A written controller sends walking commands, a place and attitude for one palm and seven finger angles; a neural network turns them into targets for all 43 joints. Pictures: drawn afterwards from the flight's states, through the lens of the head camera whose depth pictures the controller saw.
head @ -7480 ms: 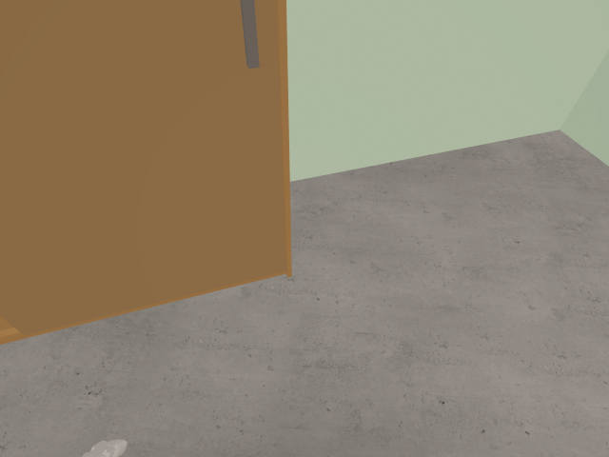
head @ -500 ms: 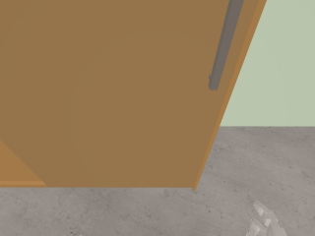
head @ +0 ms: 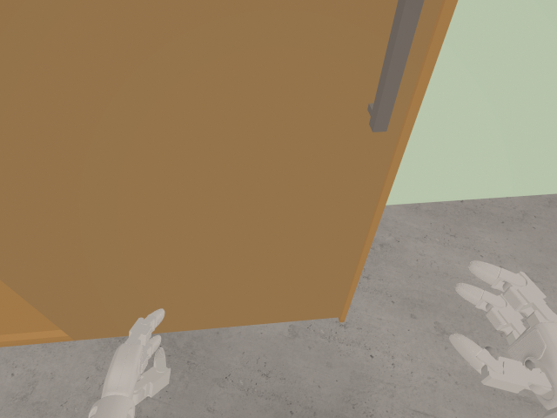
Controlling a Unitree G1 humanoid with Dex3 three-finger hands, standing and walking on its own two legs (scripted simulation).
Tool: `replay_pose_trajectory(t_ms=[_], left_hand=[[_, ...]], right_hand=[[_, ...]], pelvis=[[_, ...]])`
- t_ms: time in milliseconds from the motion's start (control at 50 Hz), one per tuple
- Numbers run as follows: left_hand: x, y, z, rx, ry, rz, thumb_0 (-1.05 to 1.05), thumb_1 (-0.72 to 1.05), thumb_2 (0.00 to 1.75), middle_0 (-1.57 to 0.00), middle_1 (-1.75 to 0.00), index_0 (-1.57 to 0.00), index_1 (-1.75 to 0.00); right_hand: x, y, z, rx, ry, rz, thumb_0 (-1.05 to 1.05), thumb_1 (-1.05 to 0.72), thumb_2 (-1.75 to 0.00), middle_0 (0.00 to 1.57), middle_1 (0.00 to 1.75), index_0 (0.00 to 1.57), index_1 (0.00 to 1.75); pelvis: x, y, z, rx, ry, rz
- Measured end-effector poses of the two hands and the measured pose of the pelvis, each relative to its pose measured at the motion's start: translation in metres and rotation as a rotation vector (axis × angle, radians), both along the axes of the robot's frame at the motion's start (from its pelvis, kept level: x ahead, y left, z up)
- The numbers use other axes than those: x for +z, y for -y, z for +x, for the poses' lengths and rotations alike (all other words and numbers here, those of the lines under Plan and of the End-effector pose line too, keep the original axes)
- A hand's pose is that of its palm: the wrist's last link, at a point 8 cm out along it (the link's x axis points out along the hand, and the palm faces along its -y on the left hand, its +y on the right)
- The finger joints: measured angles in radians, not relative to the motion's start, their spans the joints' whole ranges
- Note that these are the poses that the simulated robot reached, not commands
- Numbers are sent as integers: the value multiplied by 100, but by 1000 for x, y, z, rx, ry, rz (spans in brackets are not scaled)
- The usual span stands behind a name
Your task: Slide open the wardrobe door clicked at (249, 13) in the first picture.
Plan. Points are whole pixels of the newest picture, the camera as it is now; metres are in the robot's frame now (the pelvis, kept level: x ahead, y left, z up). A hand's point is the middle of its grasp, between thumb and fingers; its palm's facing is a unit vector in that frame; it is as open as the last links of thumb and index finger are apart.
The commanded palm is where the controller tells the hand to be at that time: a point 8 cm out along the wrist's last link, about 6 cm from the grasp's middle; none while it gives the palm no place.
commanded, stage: raise the hand with hooked fingers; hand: right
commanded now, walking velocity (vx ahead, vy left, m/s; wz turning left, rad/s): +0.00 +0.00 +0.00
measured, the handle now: (393, 44) +0.54 -0.14 +0.28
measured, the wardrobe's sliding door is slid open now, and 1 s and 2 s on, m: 0.00 0.00 0.00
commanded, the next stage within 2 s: move the hooked fingers beside the handle in 1.46 s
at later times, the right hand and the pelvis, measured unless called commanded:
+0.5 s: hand out of the picture +0.25 -0.28 +0.19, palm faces -0.01 +0.99 -0.12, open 12.9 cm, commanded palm +0.21 -0.32 +0.20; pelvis +0.01 -0.02 +0.03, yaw +1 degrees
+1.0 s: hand out of the picture +0.29 -0.30 +0.29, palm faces +0.01 +0.98 -0.18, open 14.0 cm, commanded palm +0.25 -0.34 +0.29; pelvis +0.01 -0.02 +0.04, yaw +0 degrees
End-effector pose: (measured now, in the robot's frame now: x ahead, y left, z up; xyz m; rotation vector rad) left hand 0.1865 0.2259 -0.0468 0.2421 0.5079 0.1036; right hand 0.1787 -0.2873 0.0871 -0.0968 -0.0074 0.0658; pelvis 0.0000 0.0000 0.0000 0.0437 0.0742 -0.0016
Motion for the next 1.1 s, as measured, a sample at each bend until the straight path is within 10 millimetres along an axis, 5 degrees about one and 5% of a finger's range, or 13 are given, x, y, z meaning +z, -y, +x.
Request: replay_pose_trajectory(t_ms=[260,540,740,1020,1100], left_hand=[[1,-6,-42,82,-55,-17,2,90,90,-20,-30,-20,-30],[35,25,0,0,80,-20,2,90,90,-20,-30,-20,-29],[37,53,15,-75,63,-75,2,90,90,-20,-30,-20,-30],[25,33,7,-46,-11,-83,2,90,90,-20,-30,-20,-30],[24,21,6,-27,-18,-89,2,90,90,-20,-30,-20,-30]], right_hand=[[52,27,34,-17,14,8,0,-5,-53,26,85,26,85],[112,50,50,-48,112,-22,-1,28,-39,29,106,29,106],[153,63,62,-61,115,-43,-1,46,-32,30,117,30,117],[212,63,93,-52,139,-78,-2,50,-30,30,120,30,120],[209,62,102,-46,97,-61,-2,50,-30,30,120,30,120]], pelvis=[[20,13,9,35,34,-17],[31,26,8,18,112,-21],[36,27,6,6,135,-26],[39,19,10,6,135,-35],[39,16,12,12,124,-38]])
